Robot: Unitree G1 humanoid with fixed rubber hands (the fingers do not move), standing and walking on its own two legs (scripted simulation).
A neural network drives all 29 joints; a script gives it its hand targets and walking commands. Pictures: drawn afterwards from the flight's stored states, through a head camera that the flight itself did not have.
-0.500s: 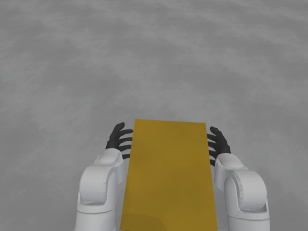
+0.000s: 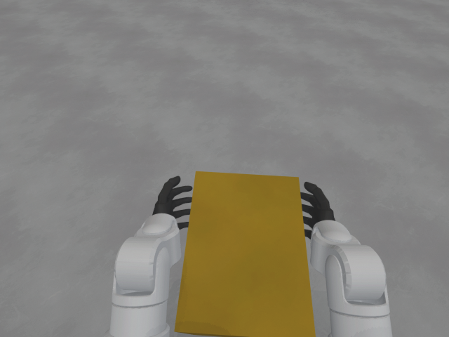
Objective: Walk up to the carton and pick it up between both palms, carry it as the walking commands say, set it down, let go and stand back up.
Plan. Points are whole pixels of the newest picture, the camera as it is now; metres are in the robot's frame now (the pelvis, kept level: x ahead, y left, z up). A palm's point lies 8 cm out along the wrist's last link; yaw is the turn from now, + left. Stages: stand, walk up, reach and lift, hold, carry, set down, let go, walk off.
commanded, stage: carry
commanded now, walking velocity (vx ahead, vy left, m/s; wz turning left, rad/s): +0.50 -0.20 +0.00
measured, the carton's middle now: (238, 267) +0.25 +0.01 +0.00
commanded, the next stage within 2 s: none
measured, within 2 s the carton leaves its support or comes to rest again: neither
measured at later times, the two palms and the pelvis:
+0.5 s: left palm (248, 108) +0.58 +0.00 +0.11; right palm (354, 111) +0.59 -0.25 +0.10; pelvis +0.30 -0.14 +0.02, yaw +3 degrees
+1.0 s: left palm (280, 53) +0.86 -0.10 +0.11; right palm (362, 60) +0.86 -0.35 +0.10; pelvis +0.57 -0.22 +0.02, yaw +2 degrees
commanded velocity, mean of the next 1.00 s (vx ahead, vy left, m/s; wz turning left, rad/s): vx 0.27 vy -0.11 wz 0.00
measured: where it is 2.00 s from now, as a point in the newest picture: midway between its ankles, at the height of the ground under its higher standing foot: (283, 241)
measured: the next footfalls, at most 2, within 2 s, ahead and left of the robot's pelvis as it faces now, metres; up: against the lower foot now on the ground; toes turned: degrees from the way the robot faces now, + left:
right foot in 0.26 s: +0.28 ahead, -0.21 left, +0.00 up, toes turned -10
left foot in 0.62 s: +0.53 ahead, -0.06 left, +0.00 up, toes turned +11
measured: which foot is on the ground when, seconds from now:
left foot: down 0.00-0.28, up 0.30-0.60, down 0.62-0.90, up 0.92-1.00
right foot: up 0.00-0.24, down 0.26-0.68, up 0.70-0.84, down 0.86-1.00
